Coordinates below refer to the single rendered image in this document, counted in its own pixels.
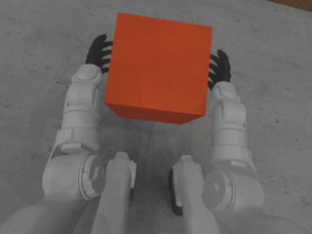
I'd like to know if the robot left hand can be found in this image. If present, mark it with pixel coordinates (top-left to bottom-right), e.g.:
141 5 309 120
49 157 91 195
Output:
85 34 113 74

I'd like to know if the robot left upper arm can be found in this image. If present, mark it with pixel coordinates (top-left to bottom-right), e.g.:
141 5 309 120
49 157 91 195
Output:
0 153 106 234

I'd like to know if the robot right hand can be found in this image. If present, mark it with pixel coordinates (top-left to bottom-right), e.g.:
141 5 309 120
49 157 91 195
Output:
208 49 231 91

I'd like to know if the carton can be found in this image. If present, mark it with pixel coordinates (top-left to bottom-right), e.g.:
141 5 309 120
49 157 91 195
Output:
103 13 213 125

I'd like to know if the robot right upper arm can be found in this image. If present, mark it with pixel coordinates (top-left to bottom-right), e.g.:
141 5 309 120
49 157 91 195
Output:
201 169 312 234

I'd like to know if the right robot thigh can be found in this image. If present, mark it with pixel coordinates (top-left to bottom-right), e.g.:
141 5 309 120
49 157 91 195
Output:
173 160 221 234

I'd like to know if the robot left forearm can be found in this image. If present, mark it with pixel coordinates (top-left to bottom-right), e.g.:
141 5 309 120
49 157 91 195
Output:
42 63 104 192

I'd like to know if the robot right forearm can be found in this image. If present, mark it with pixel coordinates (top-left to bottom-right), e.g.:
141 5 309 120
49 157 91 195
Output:
207 81 260 184

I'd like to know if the robot right foot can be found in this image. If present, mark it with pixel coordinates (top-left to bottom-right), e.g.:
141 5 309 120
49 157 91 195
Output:
169 169 183 216

